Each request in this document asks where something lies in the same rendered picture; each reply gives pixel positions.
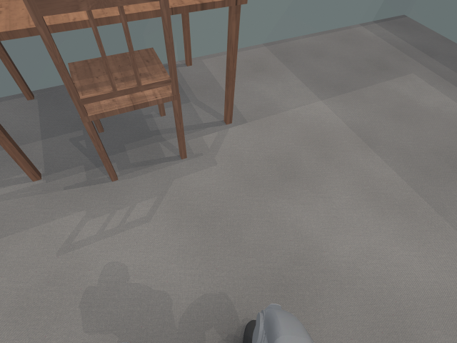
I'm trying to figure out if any table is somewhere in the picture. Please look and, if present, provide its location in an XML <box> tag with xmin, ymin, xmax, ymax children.
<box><xmin>0</xmin><ymin>0</ymin><xmax>248</xmax><ymax>182</ymax></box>

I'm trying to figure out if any chair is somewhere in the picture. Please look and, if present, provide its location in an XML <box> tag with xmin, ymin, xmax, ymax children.
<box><xmin>23</xmin><ymin>0</ymin><xmax>187</xmax><ymax>182</ymax></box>

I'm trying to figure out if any right robot thigh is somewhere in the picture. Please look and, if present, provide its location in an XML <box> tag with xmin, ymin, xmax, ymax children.
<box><xmin>255</xmin><ymin>308</ymin><xmax>314</xmax><ymax>343</ymax></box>

